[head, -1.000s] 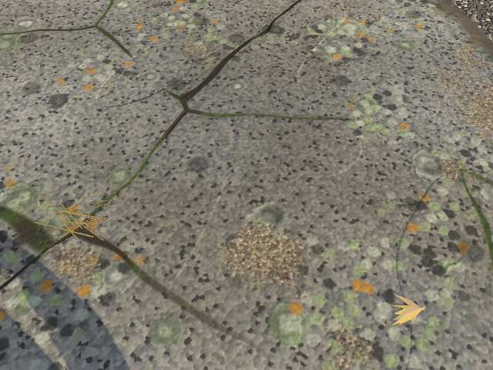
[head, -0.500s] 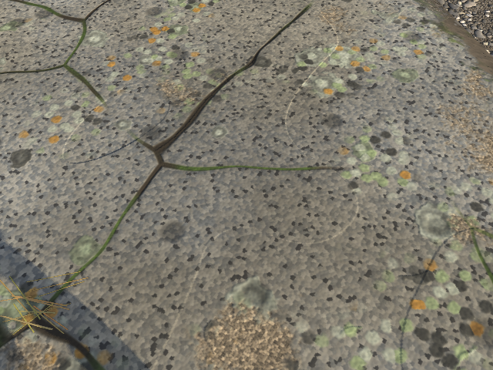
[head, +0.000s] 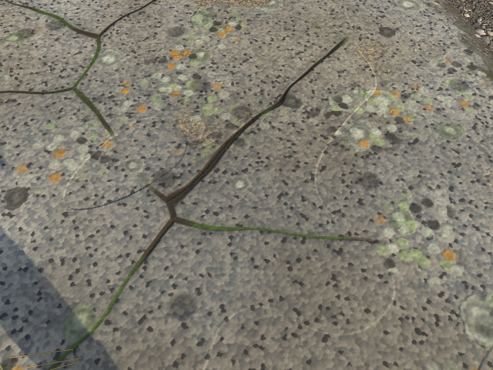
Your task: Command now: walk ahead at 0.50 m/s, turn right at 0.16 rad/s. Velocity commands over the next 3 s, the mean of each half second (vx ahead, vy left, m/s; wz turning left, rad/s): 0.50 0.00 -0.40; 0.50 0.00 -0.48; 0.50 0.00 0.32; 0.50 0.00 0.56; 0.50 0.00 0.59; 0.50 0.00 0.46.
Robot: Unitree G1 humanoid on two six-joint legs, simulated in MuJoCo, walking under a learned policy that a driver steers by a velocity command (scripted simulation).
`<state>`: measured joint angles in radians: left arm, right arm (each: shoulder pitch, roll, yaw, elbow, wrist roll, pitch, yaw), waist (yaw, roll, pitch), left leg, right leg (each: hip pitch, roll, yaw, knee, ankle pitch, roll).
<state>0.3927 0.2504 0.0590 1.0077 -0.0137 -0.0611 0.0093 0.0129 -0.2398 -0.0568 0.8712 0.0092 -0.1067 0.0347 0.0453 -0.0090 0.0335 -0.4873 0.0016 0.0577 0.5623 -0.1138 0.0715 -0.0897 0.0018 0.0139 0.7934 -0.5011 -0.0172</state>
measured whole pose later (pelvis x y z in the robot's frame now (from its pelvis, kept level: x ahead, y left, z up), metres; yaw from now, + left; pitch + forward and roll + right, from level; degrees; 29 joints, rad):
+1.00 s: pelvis +0.56 -0.11 +0.00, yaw -29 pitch +2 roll +0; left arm 0.37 0.29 0.09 0.80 -0.01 -0.05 0.01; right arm 0.03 -0.27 -0.05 0.78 0.00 -0.13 0.03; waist 0.06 0.02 0.00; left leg -0.47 -0.01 -0.01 0.48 -0.05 0.03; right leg -0.05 0.08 0.16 0.50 -0.47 -0.05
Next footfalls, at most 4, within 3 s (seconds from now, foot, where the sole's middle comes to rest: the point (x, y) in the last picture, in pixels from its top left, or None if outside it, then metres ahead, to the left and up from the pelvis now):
0.52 right None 0.42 -0.16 -0.76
1.00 left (294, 266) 0.76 -0.09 -0.76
1.46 right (390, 234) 0.88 -0.39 -0.76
1.96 left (310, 155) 1.20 -0.15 -0.76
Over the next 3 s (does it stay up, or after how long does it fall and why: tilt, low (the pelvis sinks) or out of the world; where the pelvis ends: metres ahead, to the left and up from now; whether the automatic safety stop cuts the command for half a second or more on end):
stays up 1.56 -0.09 0.00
